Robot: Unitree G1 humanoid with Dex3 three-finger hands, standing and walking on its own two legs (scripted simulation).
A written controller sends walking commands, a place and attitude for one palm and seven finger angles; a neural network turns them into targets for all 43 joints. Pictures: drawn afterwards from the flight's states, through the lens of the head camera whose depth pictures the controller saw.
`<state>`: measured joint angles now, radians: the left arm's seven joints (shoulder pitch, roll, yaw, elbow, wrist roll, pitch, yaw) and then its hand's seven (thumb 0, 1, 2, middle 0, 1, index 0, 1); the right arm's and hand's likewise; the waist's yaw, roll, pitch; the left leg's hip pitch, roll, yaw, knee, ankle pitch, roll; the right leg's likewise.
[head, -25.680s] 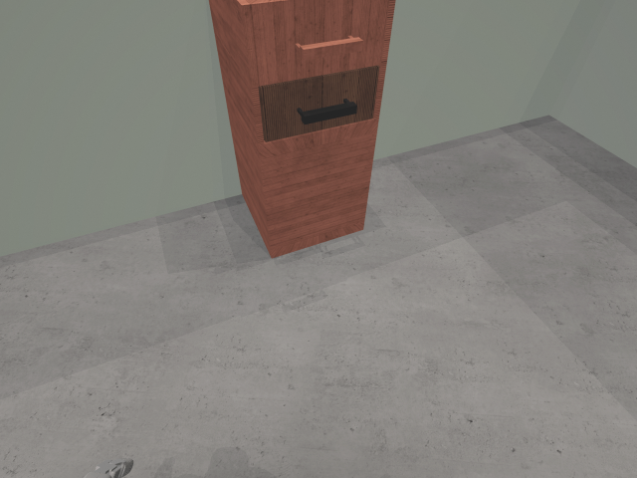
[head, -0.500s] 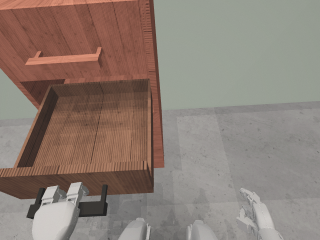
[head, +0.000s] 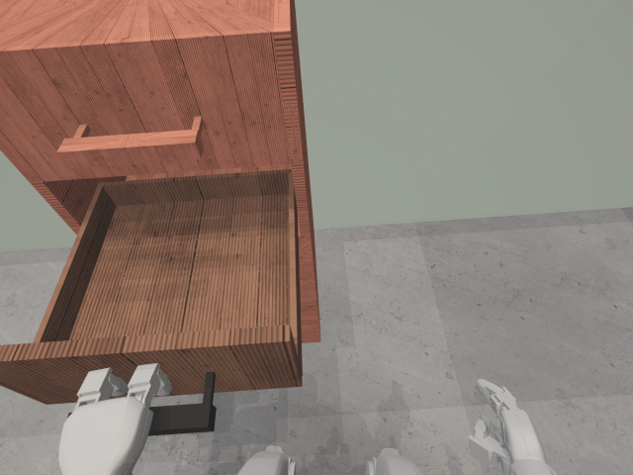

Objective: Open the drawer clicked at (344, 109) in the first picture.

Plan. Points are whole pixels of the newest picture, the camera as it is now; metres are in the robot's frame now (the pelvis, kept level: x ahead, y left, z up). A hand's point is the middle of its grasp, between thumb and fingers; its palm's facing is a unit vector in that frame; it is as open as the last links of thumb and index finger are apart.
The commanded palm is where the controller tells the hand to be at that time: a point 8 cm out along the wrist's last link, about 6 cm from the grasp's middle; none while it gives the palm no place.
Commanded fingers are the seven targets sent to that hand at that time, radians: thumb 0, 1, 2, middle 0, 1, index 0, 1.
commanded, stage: lift the hand off the handle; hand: left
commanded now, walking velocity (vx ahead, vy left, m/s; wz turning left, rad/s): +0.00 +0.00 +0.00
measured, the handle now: (145, 402) +0.21 +0.24 -0.04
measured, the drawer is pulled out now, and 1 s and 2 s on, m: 0.29 0.29 0.29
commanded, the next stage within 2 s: draw the hand back to the body in 1.86 s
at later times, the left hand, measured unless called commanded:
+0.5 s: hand (118, 433) +0.17 +0.24 +0.01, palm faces -0.03 -0.11 -0.99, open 13.2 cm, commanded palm +0.16 +0.23 +0.07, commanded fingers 0.00 -0.50 0.30 -0.30 -1.20 -0.30 -1.20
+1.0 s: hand (106, 423) +0.17 +0.24 +0.04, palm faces -0.03 -0.13 -0.99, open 13.2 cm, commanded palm +0.16 +0.23 +0.11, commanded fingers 0.00 -0.50 0.30 -0.30 -1.20 -0.30 -1.20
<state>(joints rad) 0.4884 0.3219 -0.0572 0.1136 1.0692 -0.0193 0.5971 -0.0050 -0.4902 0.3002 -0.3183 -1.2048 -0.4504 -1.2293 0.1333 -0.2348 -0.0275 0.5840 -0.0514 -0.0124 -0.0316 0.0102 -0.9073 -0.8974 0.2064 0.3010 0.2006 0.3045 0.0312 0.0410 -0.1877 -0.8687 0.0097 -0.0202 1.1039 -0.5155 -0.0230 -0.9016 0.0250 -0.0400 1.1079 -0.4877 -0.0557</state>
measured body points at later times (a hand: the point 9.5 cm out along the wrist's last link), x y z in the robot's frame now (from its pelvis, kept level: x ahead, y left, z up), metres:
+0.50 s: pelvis +0.02 +0.01 +0.02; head +0.06 -0.01 +0.47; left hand +0.17 +0.24 +0.06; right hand +0.23 -0.20 -0.07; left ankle +0.01 +0.14 -0.66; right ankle +0.03 -0.09 -0.66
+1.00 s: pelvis +0.02 +0.02 +0.03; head +0.05 -0.01 +0.48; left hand +0.17 +0.24 +0.09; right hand +0.23 -0.20 -0.06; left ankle +0.01 +0.14 -0.66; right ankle +0.03 -0.09 -0.66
